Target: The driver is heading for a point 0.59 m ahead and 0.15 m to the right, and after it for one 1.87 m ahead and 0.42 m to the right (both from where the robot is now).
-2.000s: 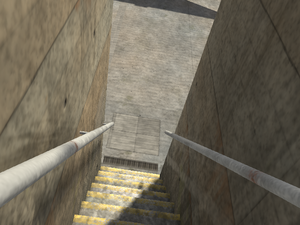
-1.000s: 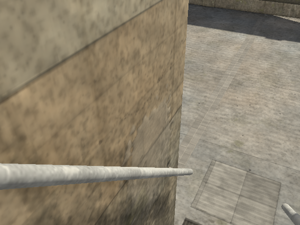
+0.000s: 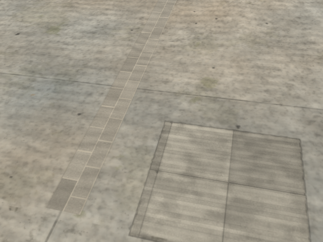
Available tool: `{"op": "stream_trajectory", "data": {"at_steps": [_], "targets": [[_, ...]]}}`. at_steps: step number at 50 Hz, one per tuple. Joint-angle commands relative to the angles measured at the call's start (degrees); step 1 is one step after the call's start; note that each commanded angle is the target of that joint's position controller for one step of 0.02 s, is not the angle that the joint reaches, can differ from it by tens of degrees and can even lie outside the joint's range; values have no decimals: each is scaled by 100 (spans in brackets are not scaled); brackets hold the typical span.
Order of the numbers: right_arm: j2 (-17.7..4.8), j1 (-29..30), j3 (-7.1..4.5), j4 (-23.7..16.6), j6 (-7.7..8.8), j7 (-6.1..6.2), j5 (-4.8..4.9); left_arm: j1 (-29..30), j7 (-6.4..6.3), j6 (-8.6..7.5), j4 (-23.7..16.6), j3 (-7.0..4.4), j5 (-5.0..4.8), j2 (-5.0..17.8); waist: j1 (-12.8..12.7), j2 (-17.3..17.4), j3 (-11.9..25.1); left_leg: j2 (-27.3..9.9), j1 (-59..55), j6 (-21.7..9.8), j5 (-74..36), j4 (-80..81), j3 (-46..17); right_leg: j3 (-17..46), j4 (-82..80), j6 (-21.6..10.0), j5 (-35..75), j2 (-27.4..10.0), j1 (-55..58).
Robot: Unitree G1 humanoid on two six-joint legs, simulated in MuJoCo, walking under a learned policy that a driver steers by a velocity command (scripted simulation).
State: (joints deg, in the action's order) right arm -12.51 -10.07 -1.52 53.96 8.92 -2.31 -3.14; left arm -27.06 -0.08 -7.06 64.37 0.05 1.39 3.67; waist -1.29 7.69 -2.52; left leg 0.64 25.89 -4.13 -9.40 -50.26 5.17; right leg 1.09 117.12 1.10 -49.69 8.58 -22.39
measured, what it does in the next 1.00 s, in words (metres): goes down, turning right: right foot 0.24 m lower, then left foot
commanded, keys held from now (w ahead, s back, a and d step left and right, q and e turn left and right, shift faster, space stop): no key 0.18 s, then e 0.72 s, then w+e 0.10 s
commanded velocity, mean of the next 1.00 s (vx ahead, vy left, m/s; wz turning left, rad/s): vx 0.08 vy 0.00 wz -0.35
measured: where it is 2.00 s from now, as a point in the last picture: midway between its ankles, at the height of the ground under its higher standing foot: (225, 179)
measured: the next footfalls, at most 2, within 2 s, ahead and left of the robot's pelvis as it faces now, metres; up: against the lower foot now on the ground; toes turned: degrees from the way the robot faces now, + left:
right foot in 0.20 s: +0.37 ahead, -0.09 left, -0.24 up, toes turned +1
left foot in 0.42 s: +0.54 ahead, +0.18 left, -0.24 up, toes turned -10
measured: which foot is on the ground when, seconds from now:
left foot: down 0.00-0.16, up 0.18-0.40, down 0.42-0.78, up 0.80-1.00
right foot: up 0.00-0.18, down 0.20-0.42, up 0.44-0.74, down 0.76-1.00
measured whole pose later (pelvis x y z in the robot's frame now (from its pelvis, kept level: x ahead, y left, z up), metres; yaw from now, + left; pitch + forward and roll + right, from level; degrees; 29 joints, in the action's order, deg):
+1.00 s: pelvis +0.58 -0.02 -0.22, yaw -25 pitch +7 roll +1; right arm -14.1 -7.1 -3.5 43.0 -1.2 3.2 0.9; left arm -11.4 -0.4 1.8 36.1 -3.2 -0.9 12.8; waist -0.2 -0.4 2.5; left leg 0.0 32.3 0.6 24.7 -53.3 -4.1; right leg 8.7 30.7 -2.5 -9.7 5.2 -27.5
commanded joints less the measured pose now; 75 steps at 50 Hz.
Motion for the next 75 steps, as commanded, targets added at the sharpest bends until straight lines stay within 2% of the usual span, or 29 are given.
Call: {"op": "stream_trajectory", "data": {"at_steps": [1, 2, 3, 4, 5, 6, 8, 10, 11, 12, 13, 15, 16, 18, 21, 23, 26, 29, 33, 38, 40, 44, 54, 56, 57, 58, 64, 72, 75], "targets": [[-1619, -3648, -287, 1002, -318, -437, -350, 362, 516, -39, -1630, -238, 448, 1032, 830, 551, 490, -2163, -3878, -1731, 567, 1683, -4887, 2126, -1085, -797, 2531, 86, -4884], [-605, -1654, -291, 760, -322, -44, 876, 1337, 152, 204, -1480, -72, -856, 56, 101, -190, -1143, -1609, -905, 233, 3577, 1373, -3481, 1325, -1697, -1050, 2035, -339, -5296], [-612, -804, -186, 313, -389, 333, 1126, 1278, -129, 243, -1559, -18, -415, 120, -271, -1247, -1556, -579, 1142, 967, 3177, 562, -2114, 657, -3102, -713, 2819, -114, -3571], [13, -578, 36, 91, -327, 670, 749, 166, -315, 139, -1003, -83, -355, 211, -690, -1869, -1742, -222, 2812, 1019, 2502, -104, -1444, -703, -3945, -175, 3437, 343, -1941], [528, -1478, 194, 433, -229, 1010, 476, -158, -155, -24, -824, -256, -300, 397, -503, -1123, -1316, -146, 3258, 1256, 2224, -940, -1390, -666, -4241, -64, 5569, -62, -1265], [613, -880, 218, 214, -204, 1193, 454, -51, 63, -82, -1016, -191, -498, 411, -784, -1068, -905, 361, 4466, 1208, 3699, -1456, -165, -631, -6014, 383, 7894, -146, 811], [30, 384, 193, -482, -28, 1264, 797, -468, 217, 66, -862, -19, -696, 157, -1046, -586, 5, -208, 4110, 942, 2978, -1938, -734, 634, -8182, -34, 9047, -1334, 2769], [-250, 608, 52, -843, -182, 1178, 1264, -1192, 282, 228, -623, 144, -172, -2, -1315, -2247, 90, 858, 2908, 932, 5933, -5808, 330, 937, -11038, -1156, 9503, -1922, 3228], [178, -142, 101, -1037, -289, 808, 634, -1512, 349, 132, -837, 112, 271, 540, -906, -2544, 1478, 854, 4090, 514, 6208, -7073, -182, 669, -7649, -1170, 10320, -1797, 5258], [102, -1348, 199, -1116, -190, 525, 600, -1403, 276, 173, -1114, -378, 192, 1917, -870, -3840, 3136, 461, 4933, 339, 5726, -6971, -2469, 2954, -6877, -2404, 10058, -3019, 6868], [-243, -1512, 172, -1022, -159, 308, 671, -1078, 252, 261, -1210, -477, 77, 1986, -711, -2607, 3108, 215, 5299, 149, 5058, -6743, -2473, 3349, -7296, -2476, 9494, -3159, 6445], [-27, -707, 219, -975, -560, 283, 530, 575, -10, 528, -1695, -440, 27, 1911, 296, 206, 2226, -351, 4160, 527, 3343, -4787, -1550, 4409, -8730, -2355, 6821, -3189, 3188], [-47, -743, 157, -912, -699, 373, 503, 1254, -63, 574, -2024, -351, -34, 1612, 587, 568, 1582, -681, 3171, 912, 2785, -3452, -1736, 4602, -8481, -2452, 7562, -2990, 1609], [-286, -30, 101, -1115, -692, 490, 452, 1564, -252, 611, -2217, -439, -241, 1789, 404, 22, 544, -501, 1240, 984, 2961, -976, -994, 3031, -8424, -1756, 7500, -1780, -589], [-256, -1062, -151, -584, -542, 380, 435, 946, -282, 401, -1941, -396, -432, 1411, 901, -739, 888, 434, -2205, 651, -48, 1536, 76, 1252, -7569, -864, 5921, -508, -1433], [-1005, -1951, -338, -653, -573, 401, 81, 589, -192, 108, -2134, -258, -454, 892, 1071, 1661, 2659, -2670, -4086, -1531, -5600, 1601, -4004, 1197, -3795, 144, 691, 590, -2551], [-492, -814, -295, -941, -651, 372, 415, 1638, -143, 462, -2603, -312, -448, 1159, 869, 361, 1775, -2315, -4063, -1128, -3565, 1229, -3078, 1018, -2356, 359, 1023, -552, -4281], [-432, 62, -277, -1109, -728, 588, 312, 2003, -169, 946, -2870, -330, -454, 1155, 271, -237, 709, -1818, -1598, -619, -1534, 2241, -2079, 873, -3779, 253, 1956, -845, -2930], [-1027, 454, -451, -1171, -758, 712, 380, 1832, -33, 797, -2889, -323, -306, 1177, -152, -357, 818, -1398, -397, -264, -595, 2576, -557, 40, -6646, 170, 4082, -863, -810], [-856, -105, -472, -996, -714, 647, 479, 1635, 54, 717, -2848, -544, -144, 1509, -170, -369, 1031, -1220, -543, 295, 711, 1590, -4, -166, -8288, -425, 4947, -490, 792], [-482, -687, -319, -1314, -712, 544, 178, 1289, 28, 672, -3111, -777, -81, 2536, 12, -3098, 1993, -69, 1422, 794, 4719, -2120, -187, 3304, -8968, -1892, 7404, -2467, 2577], [-613, 101, -315, -1345, -946, 655, 412, 1868, -7, 649, -3328, -574, -248, 1921, -33, -1131, 1505, -278, 1835, 331, 3424, -2372, -1304, 2878, -9479, -1524, 4802, -2137, 1362], [-548, -213, -355, -1270, -702, 350, 495, 1837, -213, 762, -3358, -603, -322, 1773, 629, -1468, 888, 250, -1314, 278, 2528, 2095, -449, 2413, -9880, -1138, 1480, -1153, -847], [-851, -1487, -475, -910, -622, 316, 316, 1923, -182, 713, -3422, -450, -291, 1205, 1011, -703, 1106, -921, -2859, -36, 3460, 2809, -1462, 1555, -7986, -503, 1512, -485, -1973], [-1426, -1782, -580, -834, -523, 224, 162, 2054, -142, 634, -3729, -360, -376, 944, 864, 638, 796, -2076, -2859, -801, 5296, 3905, -4039, 1012, -6789, -489, 1861, 26, -2974], [-1399, -1250, -598, -1001, -420, 222, 169, 1866, -125, 528, -3628, -496, -367, 1419, 555, 354, 290, -2488, -2507, -1144, 5521, 4027, -4628, 1367, -6085, -487, 2221, -438, -3289], [-713, -1046, -376, -875, -359, 213, 405, 2002, 73, 336, -3212, -498, -196, 1278, 402, -178, 234, -1449, -2194, -646, 2157, 3866, -2010, 390, -6183, -252, 4302, -879, -2590], [-1131, -1799, -384, -439, -385, 159, 508, 3311, 330, 179, -3582, -375, -336, 1132, 878, 215, -81, -1413, -2188, -582, 1050, 3628, -1351, -427, -8376, -305, 4269, -753, -1399], [-1130, -1721, -322, -378, -440, 191, 515, 2880, 333, 139, -3531, -467, -319, 1313, 342, 362, 190, -1382, -2517, -404, -1248, 2877, -1230, -633, -9046, -699, 4125, -462, -335]]}}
